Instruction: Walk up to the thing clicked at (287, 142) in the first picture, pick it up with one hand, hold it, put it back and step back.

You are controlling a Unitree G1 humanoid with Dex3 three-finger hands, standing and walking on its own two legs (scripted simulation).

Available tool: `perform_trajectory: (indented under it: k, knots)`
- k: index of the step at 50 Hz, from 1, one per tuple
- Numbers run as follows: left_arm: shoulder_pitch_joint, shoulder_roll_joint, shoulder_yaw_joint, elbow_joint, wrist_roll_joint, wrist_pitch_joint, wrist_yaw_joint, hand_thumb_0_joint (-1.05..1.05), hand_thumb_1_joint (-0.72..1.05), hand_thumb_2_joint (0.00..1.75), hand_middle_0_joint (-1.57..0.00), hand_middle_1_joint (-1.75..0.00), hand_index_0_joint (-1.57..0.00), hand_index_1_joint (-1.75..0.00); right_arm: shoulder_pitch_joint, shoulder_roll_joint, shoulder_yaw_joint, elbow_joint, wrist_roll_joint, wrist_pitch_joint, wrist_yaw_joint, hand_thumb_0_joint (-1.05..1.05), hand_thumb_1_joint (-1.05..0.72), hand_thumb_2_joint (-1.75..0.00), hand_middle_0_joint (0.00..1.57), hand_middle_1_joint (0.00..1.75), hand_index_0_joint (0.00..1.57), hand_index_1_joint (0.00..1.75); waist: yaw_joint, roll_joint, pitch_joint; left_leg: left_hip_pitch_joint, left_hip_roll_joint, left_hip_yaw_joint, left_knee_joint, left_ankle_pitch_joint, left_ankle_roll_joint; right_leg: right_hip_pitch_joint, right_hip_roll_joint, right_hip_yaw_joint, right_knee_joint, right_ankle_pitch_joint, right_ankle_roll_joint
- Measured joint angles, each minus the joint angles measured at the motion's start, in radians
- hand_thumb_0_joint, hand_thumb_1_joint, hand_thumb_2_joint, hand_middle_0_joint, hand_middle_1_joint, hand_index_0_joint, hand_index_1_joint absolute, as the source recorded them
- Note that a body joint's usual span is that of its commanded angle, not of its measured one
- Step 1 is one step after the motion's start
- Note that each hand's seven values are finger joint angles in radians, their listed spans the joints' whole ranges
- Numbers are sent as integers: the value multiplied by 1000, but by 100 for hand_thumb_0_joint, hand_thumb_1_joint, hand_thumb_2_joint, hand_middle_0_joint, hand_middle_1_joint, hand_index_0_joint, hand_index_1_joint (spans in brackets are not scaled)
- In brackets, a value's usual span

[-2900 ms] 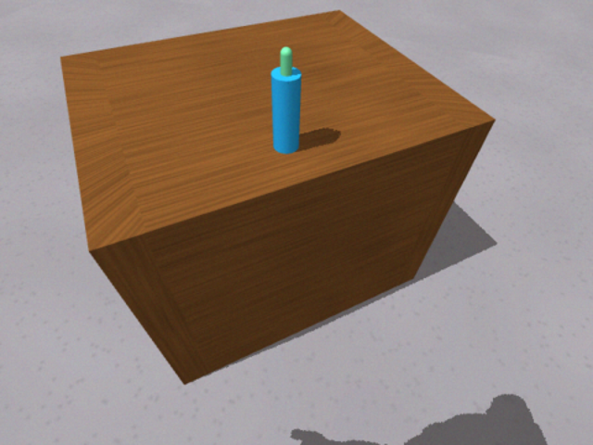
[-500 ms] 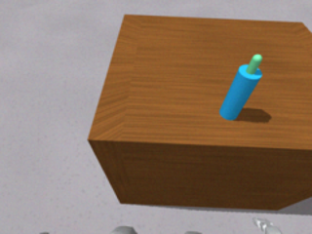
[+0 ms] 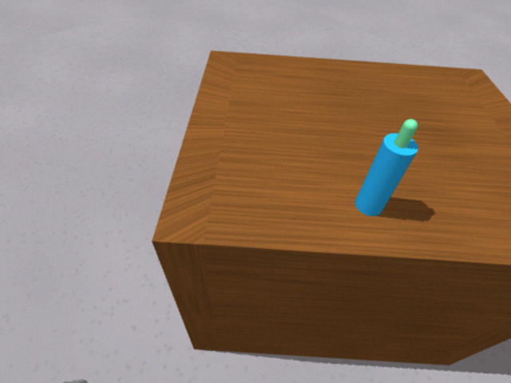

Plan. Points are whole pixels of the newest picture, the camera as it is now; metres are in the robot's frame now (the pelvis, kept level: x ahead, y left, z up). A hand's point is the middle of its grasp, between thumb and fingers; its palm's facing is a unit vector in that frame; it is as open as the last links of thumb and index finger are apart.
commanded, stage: walk up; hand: right
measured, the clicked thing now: (387, 168) +0.46 -0.23 +0.08
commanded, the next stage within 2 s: stand in 0.44 s
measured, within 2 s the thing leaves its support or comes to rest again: neither
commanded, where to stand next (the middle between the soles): +0.04 +0.00 m, yaw -3 degrees
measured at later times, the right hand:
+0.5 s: hand out of the picture +0.10 -0.26 -0.15, palm faces -0.04 +0.95 -0.32, open 7.4 cm
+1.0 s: hand out of the picture +0.10 -0.27 -0.15, palm faces -0.02 +0.94 -0.33, open 7.4 cm
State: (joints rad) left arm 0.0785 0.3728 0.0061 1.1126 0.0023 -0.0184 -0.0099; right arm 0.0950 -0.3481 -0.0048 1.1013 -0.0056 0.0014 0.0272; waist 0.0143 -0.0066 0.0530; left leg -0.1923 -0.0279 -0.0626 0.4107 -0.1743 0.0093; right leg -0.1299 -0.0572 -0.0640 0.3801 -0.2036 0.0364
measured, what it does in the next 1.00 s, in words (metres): stands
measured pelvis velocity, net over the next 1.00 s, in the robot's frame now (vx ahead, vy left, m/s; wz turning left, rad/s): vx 0.02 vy -0.02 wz -0.01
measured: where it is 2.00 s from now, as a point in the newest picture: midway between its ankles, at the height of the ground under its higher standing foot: outside the picture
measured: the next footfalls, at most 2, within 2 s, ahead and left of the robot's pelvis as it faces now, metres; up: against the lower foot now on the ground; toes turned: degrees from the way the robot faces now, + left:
none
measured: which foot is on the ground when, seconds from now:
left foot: down 0.00-1.00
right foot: down 0.00-1.00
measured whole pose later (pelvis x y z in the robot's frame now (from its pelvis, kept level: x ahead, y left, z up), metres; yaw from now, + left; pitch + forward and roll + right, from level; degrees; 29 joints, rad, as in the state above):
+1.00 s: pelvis +0.02 -0.02 +0.00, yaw -1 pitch -2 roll +0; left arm 0.10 0.35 0.01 1.14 0.01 -0.01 -0.01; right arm 0.09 -0.35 0.00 1.13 -0.01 -0.01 0.01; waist 0.01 0.01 0.05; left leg -0.13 0.00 -0.06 0.33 -0.16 -0.02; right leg -0.09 -0.03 -0.06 0.32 -0.19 0.01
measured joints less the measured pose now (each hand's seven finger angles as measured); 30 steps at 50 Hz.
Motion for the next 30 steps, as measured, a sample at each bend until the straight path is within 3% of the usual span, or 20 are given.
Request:
perform_trajectory:
  k: [22, 30]
  knots:
    - [-3, -17, 15, 36, 8, 4, 4, 1, 90, 89, -20, -30, -20, -30, -16, -3, -15, 27, 0, 8, -5, 1, -91, -90, 20, 30, 20, 30, -1, 21, 4, 18, 8, -17, -34, 6, -13, 22, 8, -17, -32, -1, -11]
    - [3, -21, 7, 35, 3, 11, 2, 1, 90, 89, -20, -30, -20, -30, -18, 4, 0, 27, -4, -10, -13, 1, -91, -90, 20, 30, 20, 30, -1, 13, 1, 41, 13, -4, -64, 12, -16, 34, 12, -5, -49, 4, -12]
